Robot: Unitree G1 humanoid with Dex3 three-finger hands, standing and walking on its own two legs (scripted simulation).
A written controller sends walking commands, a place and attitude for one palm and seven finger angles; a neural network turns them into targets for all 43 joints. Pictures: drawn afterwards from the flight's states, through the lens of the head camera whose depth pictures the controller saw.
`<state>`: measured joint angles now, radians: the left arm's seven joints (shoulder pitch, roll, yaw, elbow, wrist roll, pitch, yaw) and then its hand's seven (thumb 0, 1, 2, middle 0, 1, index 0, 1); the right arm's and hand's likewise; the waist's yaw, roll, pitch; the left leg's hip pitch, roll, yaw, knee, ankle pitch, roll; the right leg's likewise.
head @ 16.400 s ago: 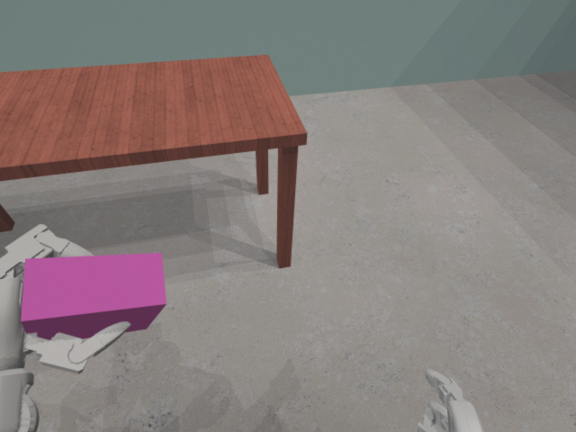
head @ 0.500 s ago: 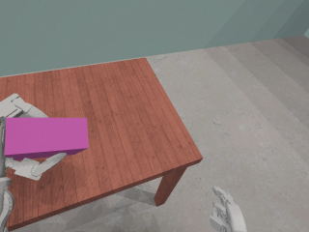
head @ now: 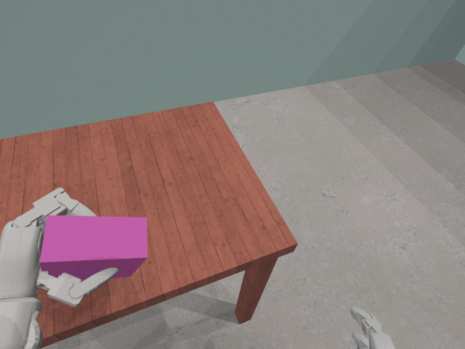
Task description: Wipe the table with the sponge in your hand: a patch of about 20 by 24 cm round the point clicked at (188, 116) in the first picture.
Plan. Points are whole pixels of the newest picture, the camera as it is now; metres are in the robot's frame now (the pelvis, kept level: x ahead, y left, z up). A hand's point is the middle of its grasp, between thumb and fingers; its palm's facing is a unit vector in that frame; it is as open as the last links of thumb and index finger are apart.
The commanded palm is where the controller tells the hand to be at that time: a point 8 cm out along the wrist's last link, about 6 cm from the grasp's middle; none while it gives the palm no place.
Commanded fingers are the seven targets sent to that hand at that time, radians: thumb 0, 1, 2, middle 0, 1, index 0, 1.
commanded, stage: come to a stop and stand still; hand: left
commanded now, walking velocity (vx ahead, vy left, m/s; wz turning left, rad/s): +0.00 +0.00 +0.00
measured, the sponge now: (109, 250) +0.22 +0.20 +0.10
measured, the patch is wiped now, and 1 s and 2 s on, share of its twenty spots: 0.00 0.00 0.00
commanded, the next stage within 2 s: look again from close up in 0.76 s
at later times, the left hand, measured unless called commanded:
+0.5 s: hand (19, 217) +0.23 +0.31 +0.15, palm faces +0.37 -0.87 -0.34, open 9.6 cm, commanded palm +0.17 +0.34 +0.18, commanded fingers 0.00 0.10 1.30 -1.20 -1.60 -1.20 -1.60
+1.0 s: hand (9, 226) +0.21 +0.30 +0.16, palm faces +0.37 -0.85 -0.38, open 9.6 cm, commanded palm +0.15 +0.34 +0.18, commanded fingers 0.00 0.10 1.30 -1.20 -1.60 -1.20 -1.60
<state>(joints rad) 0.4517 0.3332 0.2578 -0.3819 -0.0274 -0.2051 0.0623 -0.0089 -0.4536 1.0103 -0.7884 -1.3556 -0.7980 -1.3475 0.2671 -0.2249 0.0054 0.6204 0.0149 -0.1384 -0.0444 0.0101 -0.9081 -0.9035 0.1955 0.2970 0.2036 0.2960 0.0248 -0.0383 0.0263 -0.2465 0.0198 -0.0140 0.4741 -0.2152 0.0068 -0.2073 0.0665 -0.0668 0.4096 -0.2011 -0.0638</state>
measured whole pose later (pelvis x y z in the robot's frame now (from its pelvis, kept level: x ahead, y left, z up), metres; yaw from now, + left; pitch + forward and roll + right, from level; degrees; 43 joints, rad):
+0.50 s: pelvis +0.01 +0.06 +0.00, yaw +1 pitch +0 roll -2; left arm 0.40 0.37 0.33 -0.48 -0.02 -0.21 0.09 -0.01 -0.45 1.01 -0.79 -1.36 -0.80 -1.35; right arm 0.19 -0.17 0.04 0.58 0.00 -0.15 -0.03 0.01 -0.90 -0.90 0.20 0.30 0.21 0.30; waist 0.04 -0.07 0.07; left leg -0.22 -0.05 0.00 0.45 -0.23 0.07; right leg -0.17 0.00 -0.05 0.37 -0.20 0.01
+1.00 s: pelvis +0.00 +0.05 +0.00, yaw +1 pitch -1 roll -2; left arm 0.44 0.38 0.34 -0.48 -0.03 -0.25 0.09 -0.01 -0.45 1.01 -0.79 -1.36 -0.80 -1.35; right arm 0.23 -0.20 0.01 0.60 0.00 -0.13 -0.03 0.01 -0.90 -0.90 0.20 0.30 0.21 0.30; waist 0.02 -0.03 0.05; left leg -0.23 -0.05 -0.01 0.44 -0.20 0.06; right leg -0.17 0.00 -0.06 0.36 -0.17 0.01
